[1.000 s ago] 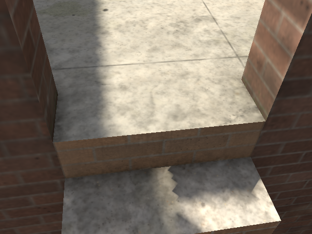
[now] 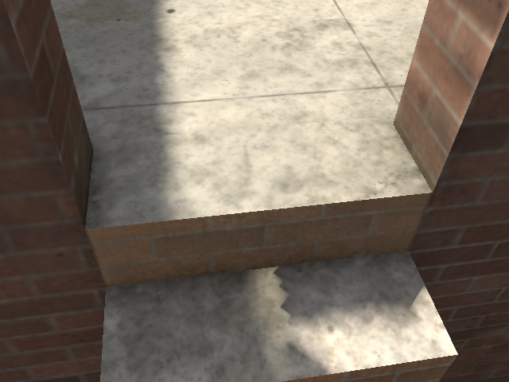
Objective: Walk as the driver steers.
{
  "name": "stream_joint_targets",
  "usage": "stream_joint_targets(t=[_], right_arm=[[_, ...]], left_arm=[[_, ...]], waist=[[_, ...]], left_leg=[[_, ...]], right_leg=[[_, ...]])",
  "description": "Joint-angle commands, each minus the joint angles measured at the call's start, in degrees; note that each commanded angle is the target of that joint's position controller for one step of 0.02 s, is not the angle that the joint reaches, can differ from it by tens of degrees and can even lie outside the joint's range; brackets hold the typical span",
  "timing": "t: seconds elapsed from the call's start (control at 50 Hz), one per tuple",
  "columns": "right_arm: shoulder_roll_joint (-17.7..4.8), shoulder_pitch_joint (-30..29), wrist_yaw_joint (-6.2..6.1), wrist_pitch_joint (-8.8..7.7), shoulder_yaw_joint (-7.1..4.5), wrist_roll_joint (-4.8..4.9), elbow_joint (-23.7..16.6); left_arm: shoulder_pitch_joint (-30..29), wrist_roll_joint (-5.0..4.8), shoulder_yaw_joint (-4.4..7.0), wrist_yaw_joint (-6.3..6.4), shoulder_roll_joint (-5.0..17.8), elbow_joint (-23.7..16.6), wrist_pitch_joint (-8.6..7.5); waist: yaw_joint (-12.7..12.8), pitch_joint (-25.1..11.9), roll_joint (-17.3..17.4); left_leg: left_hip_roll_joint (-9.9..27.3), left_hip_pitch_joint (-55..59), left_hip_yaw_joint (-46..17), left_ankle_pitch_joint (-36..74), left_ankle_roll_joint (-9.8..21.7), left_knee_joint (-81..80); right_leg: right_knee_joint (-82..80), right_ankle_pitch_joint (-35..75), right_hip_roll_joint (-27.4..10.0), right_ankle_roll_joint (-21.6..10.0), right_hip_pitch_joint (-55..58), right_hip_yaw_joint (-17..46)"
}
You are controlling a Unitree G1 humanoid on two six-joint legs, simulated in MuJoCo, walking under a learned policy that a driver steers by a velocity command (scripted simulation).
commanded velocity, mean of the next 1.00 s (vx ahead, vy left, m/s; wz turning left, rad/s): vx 0.23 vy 0.00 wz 0.00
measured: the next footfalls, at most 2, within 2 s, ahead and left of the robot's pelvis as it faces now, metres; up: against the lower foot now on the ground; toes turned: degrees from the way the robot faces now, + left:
right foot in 1.22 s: +0.23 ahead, -0.04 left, +0.19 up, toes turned -1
left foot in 1.54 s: +0.27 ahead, +0.18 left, +0.19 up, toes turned +1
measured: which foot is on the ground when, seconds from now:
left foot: down 0.00-1.00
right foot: down 0.00-0.96, up 0.98-1.00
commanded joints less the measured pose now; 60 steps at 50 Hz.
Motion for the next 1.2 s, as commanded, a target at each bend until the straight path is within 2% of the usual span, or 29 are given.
stream_joint_targets(t=[0.02, 0.32, 0.38, 0.44, 0.5, 0.52, 0.62, 0.66, 0.72, 0.8, 0.82, 0.84, 0.86, 0.88, 0.9, 0.92, 0.94, 0.96, 0.98, 1.0, 1.02, 1.04, 1.06, 1.08, 1.12, 1.14, 1.16, 1.18, 1.2], right_arm=[[-4.16, 1.74, 0.1, -0.46, -0.51, 0.02, -1.56], [-4.14, 2.32, 0.06, -0.45, -0.59, 0.07, -1.42], [-5.68, 2.01, -0.09, -0.46, -1.28, 0.65, -1.66], [-5.95, 0.62, -0.32, -1.17, -1.48, 0.66, -2.9], [-5.52, 0.44, 0.34, -2.66, -1.8, 1.16, -3.46], [-5.22, -1.31, 1.01, -2.96, -1.57, 0.61, -4.63], [-4.86, -1.08, 3.04, -4.31, -0.96, 0.3, -5.81], [-5.15, -3.23, 3.86, -4.68, -0.85, -0.28, -6.68], [-6.26, -5.24, 4.28, -5.07, -0.27, -0.64, -8.18], [-8.65, -10.72, 4.84, -6.24, -0.16, -0.5, -12.19], [-8.68, -13.46, 5.57, -6.66, -0.19, -0.4, -13.35], [-7.11, -16.82, 6.02, -6.8, 0.3, -0.16, -14.94], [-5.93, -17.64, 6.26, -6.11, 0.64, 0.61, -16.84], [-6.0, -17.92, 6.14, -5.48, 0.98, 0.79, -19.24], [-6.45, -14.9, 5.9, -5.45, 1.25, 0.02, -21.31], [-7.8, -5.68, 5.8, -5.94, 0.59, -2.27, -18.31], [-10.83, 2.7, 5.38, -6.66, -0.93, -3.31, -14.5], [-10.37, 6.48, 4.87, -4.48, -1.38, -2.9, -8.6], [-12.91, 13.38, 3.41, -2.9, -1.47, -3.26, -5.01], [-15.47, 19.42, 0.12, -2.48, -3.29, -4.82, -4.02], [-12.44, 17.97, -0.94, -1.72, -3.08, -5.71, -2.98], [-11.39, 10.32, -0.92, -1.74, -2.53, -5.97, -2.74], [-10.43, 3.19, -0.3, -2.34, -2.23, -5.79, -2.95], [-7.93, -3.23, 1.29, -3.25, -1.84, -3.97, -3.78], [-5.89, -11.6, 1.69, -5.15, -1.24, -1.32, -4.39], [-8.07, -16.53, 1.7, -5.93, -0.67, -0.95, -5.71], [-13.76, -20.05, 0.95, -6.64, -1.59, -0.36, -7.74], [-20.35, -12.15, 0.35, -6.4, -3.74, 0.48, -6.03], [-22.12, -6.92, 0.73, -5.36, -4.45, 0.31, -4.24]], left_arm=[[0.65, 0.01, 0.92, 0.14, 5.27, -2.04, -0.42], [1.32, -0.03, 0.95, 0.23, 5.28, -1.8, -0.44], [2.09, -0.53, 1.63, 0.13, 6.31, -1.86, -0.55], [1.01, -0.3, 1.75, -0.13, 6.34, -3.37, -1.09], [1.99, -0.51, 1.52, -0.14, 6.7, -4.09, -1.47], [2.12, 0.22, 1.13, 0.11, 6.68, -4.66, -1.17], [3.63, -0.29, 1.57, 0.06, 9.16, -5.83, -0.69], [4.44, 0.52, 1.55, -0.33, 9.72, -6.66, -0.03], [6.0, 0.3, 1.74, -0.47, 10.28, -6.74, -0.02], [9.89, 1.4, 2.64, -1.17, 12.81, -5.57, -0.48], [12.86, 1.85, 2.76, -1.35, 12.97, -4.14, -0.34], [14.7, 2.33, 2.55, -1.32, 13.06, -3.27, -0.65], [11.1, 2.44, 2.15, -0.69, 13.25, -4.36, -1.2], [6.07, 2.66, 1.34, -0.45, 11.19, -5.42, -1.58], [-0.92, 2.1, 0.68, -0.46, 10.46, -7.1, -1.44], [-3.12, 0.39, 1.62, 0.34, 13.46, -7.92, -0.98], [-8.27, 0.32, 2.01, 0.34, 15.53, -12.14, -1.26], [-11.56, 1.05, 1.01, -0.26, 12.05, -17.13, -2.31], [-14.02, 0.91, -0.71, -1.0, 2.49, -18.21, -6.15], [-2.77, -0.42, -0.28, -3.23, 3.7, -12.69, -8.43], [-3.44, -1.97, -0.54, -4.1, 3.2, -13.78, -8.66], [-10.37, -2.59, -1.96, -4.35, 0.66, -19.34, -8.37], [-14.24, -2.25, -3.02, -4.65, 0.03, -22.68, -7.56], [-16.45, -1.69, -3.62, -5.66, -0.04, -25.63, -6.53], [-15.46, -0.46, -4.85, -6.12, 0.65, -29.05, -4.56], [-11.3, 0.73, -5.13, -4.9, 1.74, -29.04, -3.06], [-6.98, 1.91, -4.9, -2.99, 3.5, -28.1, -1.26], [-11.58, 2.55, -5.25, -0.25, 3.99, -29.13, 0.0], [-9.97, 3.24, -3.79, 1.6, 6.08, -27.16, 1.4]], waist=[[0.06, 2.16, 1.84], [0.07, 2.42, 1.88], [0.35, 3.11, 2.88], [0.66, 6.78, 1.82], [1.19, 6.08, 2.45], [1.47, 5.84, 2.51], [1.47, 1.93, -0.35], [2.31, 0.15, 0.14], [3.2, 0.19, 0.79], [6.04, -2.71, -0.94], [7.29, -2.92, -3.31], [7.86, -1.27, -10.36], [4.93, 0.31, -14.21], [2.09, 3.18, -11.32], [-3.09, 2.82, -6.92], [-6.87, -2.16, 0.63], [-9.87, -4.07, 7.87], [-6.0, -2.59, 17.21], [-5.49, -3.38, 30.23], [-5.22, -16.4, 23.41], [-4.13, -11.41, 13.27], [-0.48, -1.68, 9.11], [2.7, 3.88, 6.62], [6.12, 7.75, 6.25], [11.13, 5.29, 5.77], [15.02, 2.54, 7.17], [18.05, -2.66, 8.1], [14.33, -3.24, 8.13], [13.17, -4.23, 5.19]], left_leg=[[0.91, -5.91, -0.41, 6.09, 4.64, -4.72], [0.89, -5.82, -0.42, 6.06, 4.61, -5.12], [0.12, -7.11, -0.35, -7.87, 7.36, -5.19], [0.63, -9.98, -1.29, -10.6, 9.27, -4.8], [0.21, -10.93, -0.58, -7.04, 9.72, -2.49], [-0.52, -10.65, 0.89, -3.38, 9.78, -0.83], [-2.18, -10.4, 2.75, -0.82, 9.42, 4.52], [-3.11, -11.54, 4.04, 2.91, 9.06, 6.55], [-3.71, -11.72, 4.57, 10.47, 8.33, 9.3], [-4.44, -14.83, 6.77, 26.41, 6.69, 19.77], [-5.65, -20.37, 7.8, 21.99, 5.57, 25.19], [-6.65, -27.68, 7.71, -2.73, 3.98, 33.55], [-2.54, -30.17, 2.03, -19.15, 3.67, 39.75], [1.24, -31.05, -2.9, -25.52, 3.92, 38.46], [2.82, -23.19, -3.79, -27.06, 6.05, 22.36], [0.26, -13.01, 0.43, -10.93, 8.48, -4.06], [-1.46, -0.33, 2.63, 20.23, 8.42, -19.79], [3.44, 15.33, -0.66, 45.32, 6.47, -16.45], [12.59, 32.25, -7.71, 114.18, 3.39, 8.31], [22.89, 35.71, -10.84, 118.11, 3.15, 6.79], [21.71, 33.19, -11.24, 101.83, 4.89, 4.44], [18.76, 29.2, -8.48, 88.83, 5.98, 2.53], [15.78, 23.04, -4.05, 78.14, 6.7, -0.09], [11.69, 14.97, 1.03, 71.98, 6.64, -3.32], [2.6, -7.7, 11.79, 65.86, 3.71, -12.69], [0.81, -18.75, 16.21, 72.74, 3.72, -14.22], [0.72, -22.98, 17.66, 85.19, 4.86, -16.79], [5.53, -19.0, 11.79, 95.48, 7.54, -19.32], [8.84, -8.32, 8.44, 108.59, 8.54, -12.5]], right_leg=[[-3.7, 10.63, -4.26, -3.66, 3.3, 4.63], [-3.93, 10.24, -4.27, -3.58, 3.17, 4.68], [-3.49, -10.35, -2.71, -5.36, 0.89, 3.91], [-3.63, -15.12, -3.3, -6.74, -3.23, 5.65], [-2.72, -12.73, -3.96, -7.81, -2.47, 6.97], [-2.32, -8.84, -4.07, -8.04, -2.3, 7.22], [-1.11, 1.31, -5.27, -9.67, 2.99, 8.93], [-0.25, 8.16, -4.84, -9.75, 6.25, 8.84], [1.17, 13.04, -4.18, -10.2, 7.91, 8.22], [-0.46, 23.75, -5.05, -12.09, 13.36, 9.38], [-2.23, 28.41, -7.38, -13.5, 17.72, 11.68], [-5.39, 34.05, -12.83, -16.62, 20.36, 17.44], [-6.73, 33.19, -18.19, -17.18, 16.49, 21.31], [-5.77, 33.5, -19.33, -14.67, 10.48, 18.3], [-0.35, 43.97, -15.79, -10.81, 4.8, 11.17], [9.27, 48.68, -9.76, -8.84, 8.55, 7.28], [23.04, 51.58, -6.15, -7.06, 7.47, 5.83], [45.45, 13.36, -2.73, -6.62, -14.3, 5.14], [74.0, -14.05, 6.63, -6.6, -44.23, 9.66], [92.4, -11.17, 6.26, -6.21, -45.82, 17.66], [107.05, -12.11, 6.79, -5.71, -55.36, 16.41], [116.9, -16.94, 6.17, -5.29, -67.04, 11.92], [119.3, -22.07, 4.44, -4.42, -70.59, 8.37], [113.81, -27.26, 3.09, -3.58, -68.99, 6.06], [94.75, -14.12, 0.5, -2.58, -47.96, 0.03], [81.48, -7.55, -2.38, -1.48, -31.01, -0.83], [69.94, -6.44, -2.38, -0.24, -15.21, -4.89], [57.15, -27.51, 1.68, 0.41, -10.47, -11.5], [54.23, -25.91, 2.11, -0.9, -11.0, -11.6]])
